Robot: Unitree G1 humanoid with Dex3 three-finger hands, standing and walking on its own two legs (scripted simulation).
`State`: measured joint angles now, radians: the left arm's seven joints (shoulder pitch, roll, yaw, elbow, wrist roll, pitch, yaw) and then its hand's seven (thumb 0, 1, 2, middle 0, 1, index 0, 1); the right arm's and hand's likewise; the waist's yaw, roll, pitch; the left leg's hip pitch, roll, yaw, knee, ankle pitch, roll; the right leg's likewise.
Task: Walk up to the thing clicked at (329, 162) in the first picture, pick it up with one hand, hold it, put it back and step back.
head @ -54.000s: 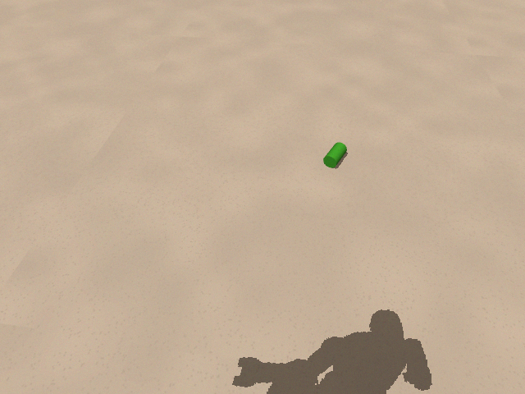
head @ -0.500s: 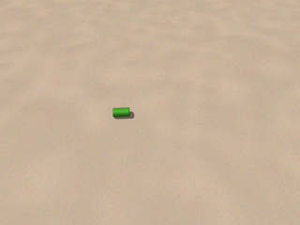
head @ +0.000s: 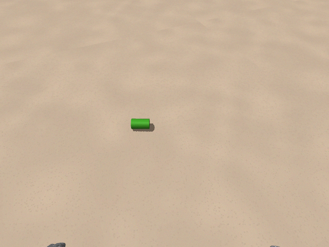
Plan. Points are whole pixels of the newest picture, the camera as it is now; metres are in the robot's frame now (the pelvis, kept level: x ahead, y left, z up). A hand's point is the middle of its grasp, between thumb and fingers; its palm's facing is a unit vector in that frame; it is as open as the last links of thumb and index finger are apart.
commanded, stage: step back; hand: left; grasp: from above
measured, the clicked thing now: (140, 123) +1.03 +0.22 -0.73
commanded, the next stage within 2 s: stand in 0.10 s
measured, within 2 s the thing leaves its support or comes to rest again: neither
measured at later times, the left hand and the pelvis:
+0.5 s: hand out of the picture +0.07 +0.25 -0.14, palm faces -0.03 -0.94 -0.33, open 7.4 cm; pelvis -0.01 +0.00 +0.02, yaw +0 degrees
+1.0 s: hand out of the picture +0.06 +0.25 -0.14, palm faces -0.04 -0.94 -0.33, open 7.4 cm; pelvis -0.01 -0.01 +0.02, yaw +0 degrees
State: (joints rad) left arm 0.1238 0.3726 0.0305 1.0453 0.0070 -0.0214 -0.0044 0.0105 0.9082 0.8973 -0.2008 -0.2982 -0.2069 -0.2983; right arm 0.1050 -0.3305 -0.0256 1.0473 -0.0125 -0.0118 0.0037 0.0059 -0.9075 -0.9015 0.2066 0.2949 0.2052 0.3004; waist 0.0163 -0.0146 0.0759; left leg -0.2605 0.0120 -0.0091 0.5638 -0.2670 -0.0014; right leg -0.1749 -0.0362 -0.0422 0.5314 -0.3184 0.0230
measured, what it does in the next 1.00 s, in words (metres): stands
